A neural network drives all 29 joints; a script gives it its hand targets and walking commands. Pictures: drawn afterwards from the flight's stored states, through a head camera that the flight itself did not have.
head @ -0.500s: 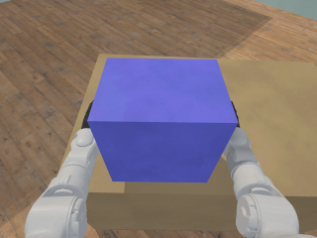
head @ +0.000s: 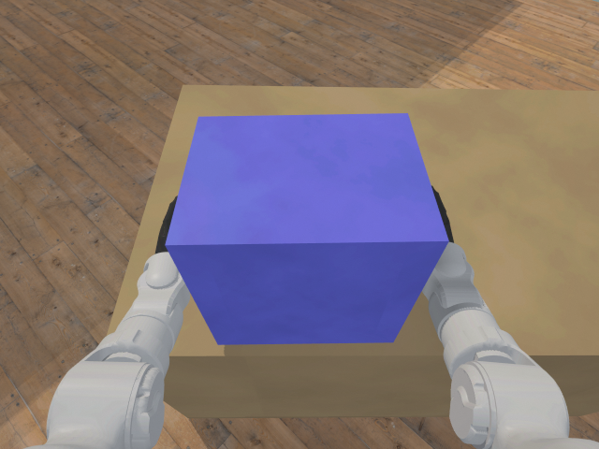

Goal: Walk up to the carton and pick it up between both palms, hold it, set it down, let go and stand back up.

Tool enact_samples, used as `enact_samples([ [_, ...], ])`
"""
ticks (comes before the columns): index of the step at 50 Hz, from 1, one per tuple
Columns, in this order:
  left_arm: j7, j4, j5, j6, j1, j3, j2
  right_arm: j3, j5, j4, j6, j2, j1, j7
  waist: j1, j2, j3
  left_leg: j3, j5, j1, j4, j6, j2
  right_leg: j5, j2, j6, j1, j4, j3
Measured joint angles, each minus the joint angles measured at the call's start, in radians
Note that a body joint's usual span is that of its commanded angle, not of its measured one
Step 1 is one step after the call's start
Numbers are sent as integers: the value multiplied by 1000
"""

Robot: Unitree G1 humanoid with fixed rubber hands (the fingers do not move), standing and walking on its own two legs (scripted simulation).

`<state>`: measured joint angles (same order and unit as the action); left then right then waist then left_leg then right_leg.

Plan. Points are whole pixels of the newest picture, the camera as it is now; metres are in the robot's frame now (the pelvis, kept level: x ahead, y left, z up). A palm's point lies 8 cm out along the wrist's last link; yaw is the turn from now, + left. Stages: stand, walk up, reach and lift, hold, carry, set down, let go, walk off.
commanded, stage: set down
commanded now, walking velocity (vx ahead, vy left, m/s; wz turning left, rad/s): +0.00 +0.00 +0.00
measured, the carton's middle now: (304, 239) +0.41 -0.02 +0.02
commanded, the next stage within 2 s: none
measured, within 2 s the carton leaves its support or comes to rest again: rests again in 0.08 s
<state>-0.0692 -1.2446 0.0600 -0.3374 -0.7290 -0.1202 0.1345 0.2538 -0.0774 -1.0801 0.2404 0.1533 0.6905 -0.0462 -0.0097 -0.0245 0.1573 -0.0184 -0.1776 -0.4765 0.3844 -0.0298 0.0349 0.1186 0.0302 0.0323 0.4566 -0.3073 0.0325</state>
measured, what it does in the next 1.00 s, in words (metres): stands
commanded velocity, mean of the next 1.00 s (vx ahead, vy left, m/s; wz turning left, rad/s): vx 0.00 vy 0.00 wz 0.00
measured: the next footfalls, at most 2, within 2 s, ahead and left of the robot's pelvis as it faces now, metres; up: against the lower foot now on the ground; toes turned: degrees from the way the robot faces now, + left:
none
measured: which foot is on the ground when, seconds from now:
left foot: down 0.00-1.00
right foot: down 0.00-1.00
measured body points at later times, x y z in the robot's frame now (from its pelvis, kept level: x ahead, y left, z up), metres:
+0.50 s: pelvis -0.01 +0.00 -0.01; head +0.07 -0.01 +0.44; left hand +0.41 +0.17 +0.01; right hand +0.41 -0.21 +0.02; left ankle -0.01 +0.13 -0.74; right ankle +0.00 -0.14 -0.74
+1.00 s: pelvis -0.03 +0.00 -0.02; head +0.06 +0.00 +0.42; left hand +0.43 +0.17 +0.03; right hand +0.42 -0.21 +0.04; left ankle -0.01 +0.13 -0.74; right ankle +0.00 -0.14 -0.74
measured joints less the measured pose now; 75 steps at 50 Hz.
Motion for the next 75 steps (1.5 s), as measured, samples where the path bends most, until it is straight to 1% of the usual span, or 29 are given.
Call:
enact_samples([
  [5, -2, -36, 21, -40, -4, 14, 2, -5, 0, -16, 22, 1, 2, -1, -7, -7, 7, -3, 1, -25, 8, 1, -3, 4, 3, 1, 25, -13, 3],
  [9, -1, -62, 27, -67, -14, 11, -4, -3, -6, -22, 40, 7, -1, 1, -4, -15, 12, -3, -1, -39, 15, 2, -4, 5, 4, 2, 40, -20, 3],
  [15, 5, -96, 22, -92, -33, -6, -5, 19, -32, -40, 58, 8, 10, 4, -5, -24, 7, -2, 0, -48, 21, 4, -7, 9, 7, 4, 53, -35, 1],
  [20, 17, -134, 5, -113, -55, -42, -8, 33, -46, -47, 66, 8, 15, 8, 2, -21, 11, 5, -1, -61, 27, 7, -8, 14, 9, 5, 74, -53, -6],
  [24, 20, -150, -12, -120, -63, -62, -6, 43, -48, -87, 86, 11, 32, 12, 6, -14, 17, 11, -6, -72, 39, 7, -7, 19, 8, 5, 90, -70, -13],
  [26, 22, -149, -20, -112, -71, -71, -5, 35, -26, -110, 91, 19, 44, 16, 14, -7, 18, 18, -11, -77, 48, 7, -5, 21, 6, 5, 100, -80, -21],
  [28, 16, -143, -5, -94, -81, -54, 3, -22, 35, -129, 82, 35, 58, 16, 22, 1, 25, 26, -16, -91, 61, 6, -1, 22, 2, 5, 116, -91, -29],
  [32, -19, -140, 108, -38, -133, 37, 43, -194, 229, -187, 48, 71, 122, -1, 29, 15, 57, 35, -38, -156, 119, 3, 15, 28, -13, 1, 178, -129, -40],
  [34, -34, -141, 165, -9, -170, 86, 66, -265, 314, -207, 35, 88, 159, -5, 30, 19, 79, 35, -53, -199, 159, 0, 24, 35, -22, -2, 217, -156, -41],
  [36, -38, -145, 200, 13, -209, 121, 84, -308, 378, -232, 24, 104, 200, -6, 32, 22, 90, 32, -67, -231, 194, -2, 30, 43, -28, -4, 245, -182, -40],
  [37, -36, -151, 209, 23, -231, 132, 90, -318, 397, -247, 18, 110, 222, -5, 31, 22, 86, 30, -71, -240, 207, -2, 32, 46, -30, -5, 252, -191, -38],
  [39, -26, -161, 199, 40, -266, 136, 91, -315, 397, -275, 10, 118, 258, 0, 28, 24, 75, 24, -74, -249, 221, -2, 32, 50, -30, -7, 258, -204, -33],
  [42, -8, -141, 149, 52, -272, 94, 72, -292, 365, -265, -4, 115, 267, 16, 23, 29, 74, 21, -69, -259, 221, -2, 29, 50, -28, -7, 269, -210, -31],
  [44, -9, -132, 130, 49, -264, 68, 69, -276, 352, -269, 1, 114, 265, 19, 24, 32, 70, 22, -65, -258, 218, -2, 28, 49, -26, -7, 271, -212, -32],
  [48, -6, -116, 127, 55, -226, 60, 71, -241, 341, -246, -7, 100, 244, 19, 18, 29, 75, 20, -61, -267, 216, -2, 23, 50, -22, -8, 283, -218, -29],
  [52, -6, -57, 155, 74, -170, 69, 65, -230, 360, -199, -19, 93, 221, 18, 17, 23, 89, 18, -61, -284, 223, -4, 22, 54, -21, -9, 302, -231, -28],
  [55, -15, 8, 192, 121, -143, 86, 66, -251, 400, -157, -44, 110, 209, 17, 27, 23, 88, 18, -61, -283, 225, -7, 25, 53, -24, -10, 301, -232, -28],
  [56, -16, 8, 200, 128, -147, 90, 69, -262, 411, -154, -52, 119, 212, 15, 31, 24, 85, 18, -61, -281, 226, -8, 27, 53, -25, -11, 299, -234, -28],
  [58, -13, 5, 213, 145, -158, 96, 80, -259, 410, -151, -72, 128, 221, 13, 29, 25, 79, 13, -60, -278, 228, -8, 25, 56, -24, -12, 295, -240, -23],
  [59, -14, 10, 222, 153, -161, 105, 89, -270, 427, -146, -80, 136, 224, 12, 29, 25, 79, 11, -59, -276, 228, -9, 25, 56, -24, -13, 294, -241, -21],
  [61, -11, -2, 235, 160, -177, 119, 108, -280, 434, -159, -90, 148, 239, 13, 27, 27, 77, 8, -58, -275, 231, -10, 24, 58, -23, -15, 295, -249, -19],
  [63, -14, 13, 263, 179, -183, 143, 130, -296, 461, -148, -106, 164, 244, 15, 28, 29, 83, 7, -57, -278, 232, -13, 25, 59, -24, -18, 297, -252, -18],
  [66, -14, -10, 299, 201, -218, 185, 169, -324, 493, -167, -131, 191, 274, 25, 27, 33, 80, 6, -55, -276, 234, -16, 27, 59, -25, -21, 299, -259, -17],
  [68, -3, -52, 317, 199, -249, 203, 186, -335, 492, -190, -139, 203, 293, 32, 23, 36, 81, 5, -52, -277, 233, -15, 24, 62, -23, -23, 303, -266, -16],
  [73, 14, -59, 340, 207, -267, 223, 212, -366, 534, -188, -145, 223, 305, 41, 19, 38, 82, 4, -46, -275, 227, -19, 24, 61, -23, -25, 306, -270, -15],
  [75, 20, -59, 349, 213, -270, 231, 219, -369, 533, -183, -151, 226, 307, 42, 16, 37, 76, 4, -42, -271, 222, -19, 24, 59, -23, -26, 303, -269, -15],
])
